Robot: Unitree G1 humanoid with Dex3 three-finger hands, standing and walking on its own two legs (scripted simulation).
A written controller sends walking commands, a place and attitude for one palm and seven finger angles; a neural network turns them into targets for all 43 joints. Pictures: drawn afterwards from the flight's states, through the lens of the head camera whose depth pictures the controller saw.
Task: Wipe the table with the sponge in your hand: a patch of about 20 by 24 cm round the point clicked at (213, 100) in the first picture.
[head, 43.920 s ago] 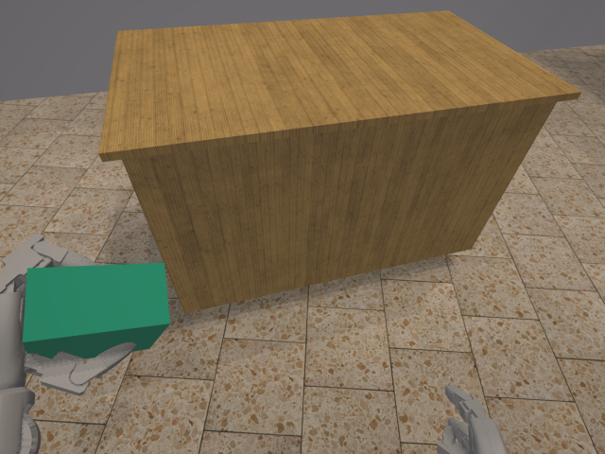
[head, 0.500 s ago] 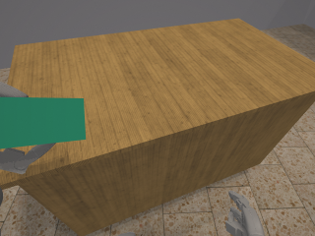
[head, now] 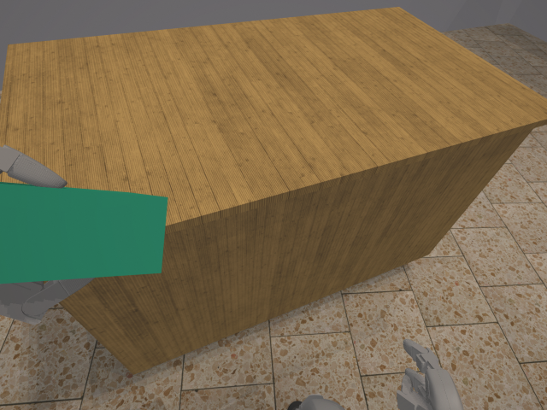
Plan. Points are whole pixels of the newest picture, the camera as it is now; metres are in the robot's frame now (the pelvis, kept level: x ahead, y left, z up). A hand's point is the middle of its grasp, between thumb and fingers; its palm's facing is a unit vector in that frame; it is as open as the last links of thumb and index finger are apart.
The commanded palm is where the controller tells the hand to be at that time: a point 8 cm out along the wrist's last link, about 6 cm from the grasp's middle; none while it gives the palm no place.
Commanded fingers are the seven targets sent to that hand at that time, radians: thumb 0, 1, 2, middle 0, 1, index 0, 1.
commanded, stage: step back with the hand held close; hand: left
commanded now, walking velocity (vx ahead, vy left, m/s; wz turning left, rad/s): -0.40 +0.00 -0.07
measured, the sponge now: (98, 225) +0.24 +0.17 +0.23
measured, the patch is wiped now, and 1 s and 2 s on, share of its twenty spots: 1.00 1.00 1.00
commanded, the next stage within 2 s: stop stepping back and stand still in 0.10 s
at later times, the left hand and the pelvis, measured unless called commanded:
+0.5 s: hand out of the picture +0.07 +0.19 +0.26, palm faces +0.40 -0.84 -0.36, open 10.3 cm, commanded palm +0.02 +0.25 +0.27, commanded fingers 0.00 0.10 1.30 -1.20 -1.60 -1.20 -1.60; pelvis -0.15 -0.02 +0.00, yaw -3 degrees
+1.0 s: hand out of the picture -0.02 +0.19 +0.28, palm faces +0.48 -0.82 -0.31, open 10.3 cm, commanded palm -0.07 +0.23 +0.27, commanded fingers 0.00 0.10 1.30 -1.20 -1.60 -1.20 -1.60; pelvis -0.24 -0.04 +0.01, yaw -2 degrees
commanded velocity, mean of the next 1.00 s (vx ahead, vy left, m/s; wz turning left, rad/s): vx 0.12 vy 0.03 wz -0.01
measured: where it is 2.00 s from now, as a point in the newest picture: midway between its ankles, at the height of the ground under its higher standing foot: outside the picture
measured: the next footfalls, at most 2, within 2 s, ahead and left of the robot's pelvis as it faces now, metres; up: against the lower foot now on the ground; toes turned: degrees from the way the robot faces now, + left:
right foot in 0.22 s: +0.02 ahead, -0.12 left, +0.00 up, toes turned -3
left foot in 0.46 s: -0.10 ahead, +0.12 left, +0.00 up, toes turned +0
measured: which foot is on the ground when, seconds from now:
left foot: down 0.00-0.24, up 0.26-0.44, down 0.46-1.00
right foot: down 0.00-0.00, up 0.02-0.20, down 0.22-0.48, up 0.50-0.64, down 0.66-0.86, up 0.88-1.00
